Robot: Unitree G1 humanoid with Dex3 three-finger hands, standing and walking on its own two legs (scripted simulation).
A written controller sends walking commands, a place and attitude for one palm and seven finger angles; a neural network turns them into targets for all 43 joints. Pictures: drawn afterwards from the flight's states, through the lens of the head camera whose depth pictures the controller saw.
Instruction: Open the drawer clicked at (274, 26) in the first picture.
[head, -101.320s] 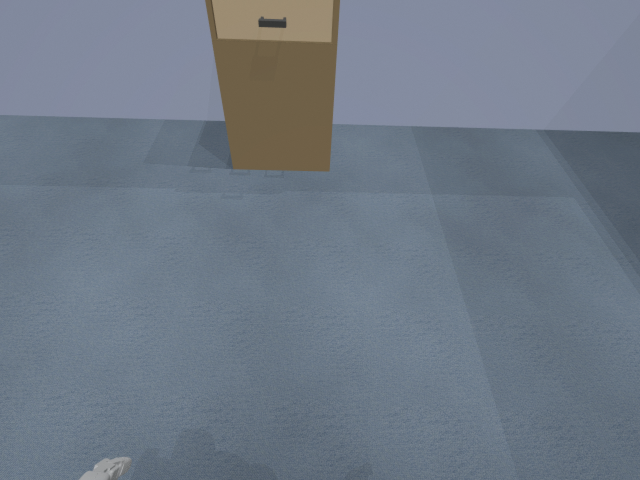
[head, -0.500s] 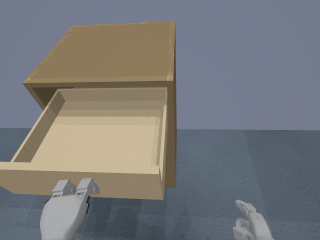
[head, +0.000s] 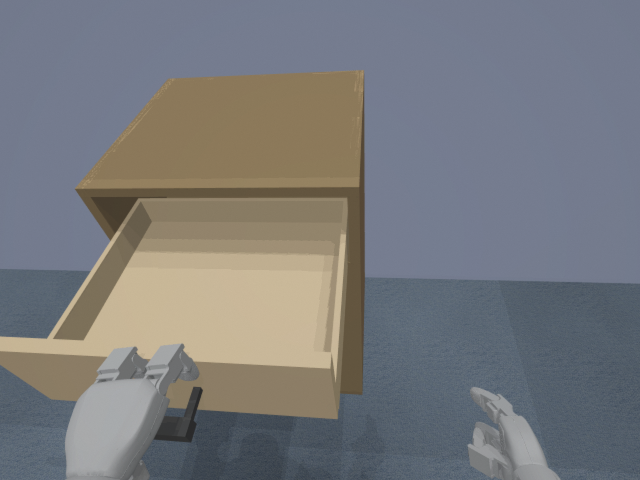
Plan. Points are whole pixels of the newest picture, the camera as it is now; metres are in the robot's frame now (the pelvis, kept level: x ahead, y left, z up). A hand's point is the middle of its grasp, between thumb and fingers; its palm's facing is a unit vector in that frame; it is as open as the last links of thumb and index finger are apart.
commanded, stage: lift the hand off the handle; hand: left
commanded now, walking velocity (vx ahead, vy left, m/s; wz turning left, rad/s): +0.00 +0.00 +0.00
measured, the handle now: (159, 410) +0.20 +0.25 -0.02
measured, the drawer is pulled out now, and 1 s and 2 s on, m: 0.30 0.30 0.30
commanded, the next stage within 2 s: draw the hand back to the body in 0.58 s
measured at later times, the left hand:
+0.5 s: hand (128, 381) +0.18 +0.21 +0.12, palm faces +0.07 -0.17 -0.98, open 13.8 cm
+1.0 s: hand (102, 375) +0.18 +0.24 +0.13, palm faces +0.05 -0.17 -0.98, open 13.8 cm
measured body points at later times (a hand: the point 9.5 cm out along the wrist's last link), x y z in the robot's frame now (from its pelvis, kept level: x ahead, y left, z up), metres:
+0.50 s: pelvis +0.01 +0.01 +0.02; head +0.00 -0.04 +0.47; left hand +0.17 +0.22 +0.17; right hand +0.23 -0.19 -0.06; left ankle +0.00 +0.10 -0.71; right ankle -0.01 -0.07 -0.71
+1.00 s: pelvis +0.01 +0.02 +0.02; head +0.00 -0.02 +0.47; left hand +0.18 +0.25 +0.18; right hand +0.23 -0.18 -0.06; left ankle +0.00 +0.10 -0.71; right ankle -0.01 -0.07 -0.71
